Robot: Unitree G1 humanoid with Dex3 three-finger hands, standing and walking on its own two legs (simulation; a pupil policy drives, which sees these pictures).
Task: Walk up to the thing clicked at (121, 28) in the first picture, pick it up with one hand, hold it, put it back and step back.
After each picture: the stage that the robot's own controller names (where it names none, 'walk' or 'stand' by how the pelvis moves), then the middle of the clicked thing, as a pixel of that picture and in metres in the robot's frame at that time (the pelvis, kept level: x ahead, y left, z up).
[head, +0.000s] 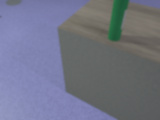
stand; (117, 17) +0.72 -0.17 +0.08
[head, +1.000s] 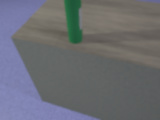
walk; (73, 17) +0.65 +0.08 +0.10
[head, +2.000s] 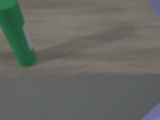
stand; (18, 37) +0.47 +0.23 +0.12
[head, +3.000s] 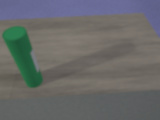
stand; (26, 61) +0.43 +0.22 +0.08
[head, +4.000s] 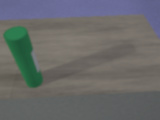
stand; (26, 61) +0.43 +0.21 +0.07
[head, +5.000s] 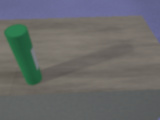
stand; (26, 58) +0.44 +0.22 +0.07
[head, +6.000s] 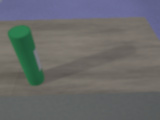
stand; (29, 59) +0.44 +0.21 +0.07
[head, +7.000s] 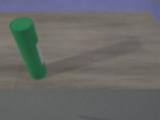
rise first; (31, 52) +0.45 +0.21 +0.08
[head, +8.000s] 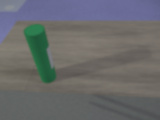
go down; (42, 57) +0.45 +0.20 +0.08
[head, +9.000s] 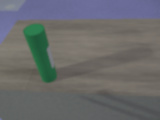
go down; (42, 56) +0.45 +0.20 +0.08
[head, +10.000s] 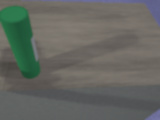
go down; (24, 48) +0.44 +0.18 +0.11
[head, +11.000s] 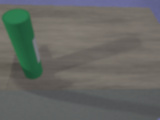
approach; (26, 49) +0.44 +0.18 +0.11
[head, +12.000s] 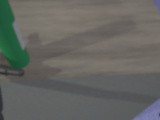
close; (7, 35) +0.45 +0.20 +0.14
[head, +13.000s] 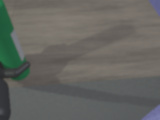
lift; (7, 45) +0.43 +0.21 +0.14
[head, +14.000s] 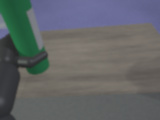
lift; (24, 30) +0.34 +0.15 +0.31
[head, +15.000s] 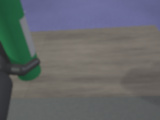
hold; (16, 37) +0.32 +0.18 +0.29
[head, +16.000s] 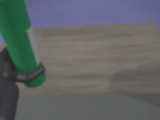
hold; (22, 46) +0.33 +0.17 +0.26
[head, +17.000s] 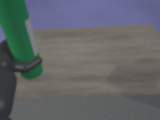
crouch; (20, 37) +0.36 +0.18 +0.27
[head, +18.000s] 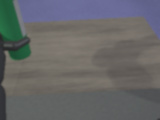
crouch; (9, 18) +0.45 +0.20 +0.26
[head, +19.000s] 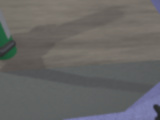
lower; out of the picture +0.49 +0.22 +0.16
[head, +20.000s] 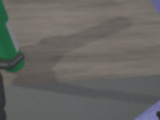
lower; (1, 36) +0.45 +0.22 +0.14
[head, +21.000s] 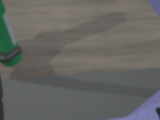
lower; out of the picture +0.48 +0.22 +0.14
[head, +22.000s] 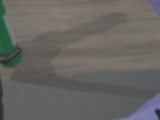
lower; out of the picture +0.47 +0.22 +0.14
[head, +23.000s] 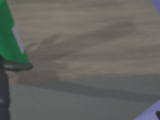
open; (7, 39) +0.45 +0.20 +0.14
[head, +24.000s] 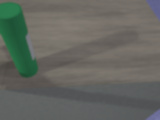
sink last; (20, 46) +0.44 +0.19 +0.12
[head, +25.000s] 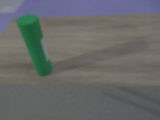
stand; (37, 49) +0.47 +0.21 +0.12
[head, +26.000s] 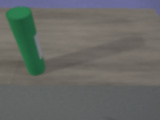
stand; (29, 45) +0.45 +0.20 +0.13
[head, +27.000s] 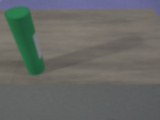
stand; (28, 45) +0.46 +0.20 +0.13
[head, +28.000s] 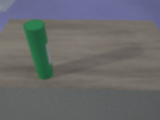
stand; (40, 53) +0.47 +0.19 +0.09
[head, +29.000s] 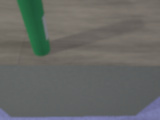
walk; (36, 26) +0.51 +0.17 +0.10
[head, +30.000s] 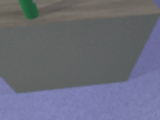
walk; out of the picture +0.74 +0.26 +0.11
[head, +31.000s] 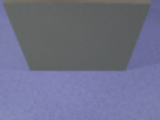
stand; out of the picture +1.06 +0.20 +0.10
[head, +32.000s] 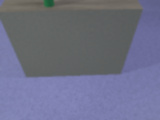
stand; out of the picture +1.05 +0.24 +0.08
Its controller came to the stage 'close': yes
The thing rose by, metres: 0.20
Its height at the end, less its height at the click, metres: +0.00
